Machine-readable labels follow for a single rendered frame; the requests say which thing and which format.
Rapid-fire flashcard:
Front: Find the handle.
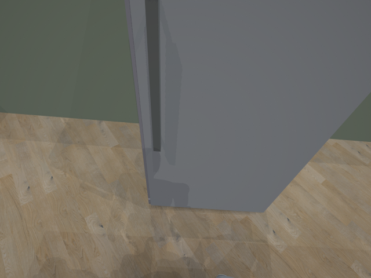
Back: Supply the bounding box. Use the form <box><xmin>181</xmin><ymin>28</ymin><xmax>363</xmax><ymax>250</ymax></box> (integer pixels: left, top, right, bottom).
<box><xmin>145</xmin><ymin>0</ymin><xmax>161</xmax><ymax>152</ymax></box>

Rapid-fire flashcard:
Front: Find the fridge door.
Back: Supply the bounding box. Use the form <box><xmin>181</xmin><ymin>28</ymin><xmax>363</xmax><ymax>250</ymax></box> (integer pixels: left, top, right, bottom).
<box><xmin>129</xmin><ymin>0</ymin><xmax>371</xmax><ymax>213</ymax></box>

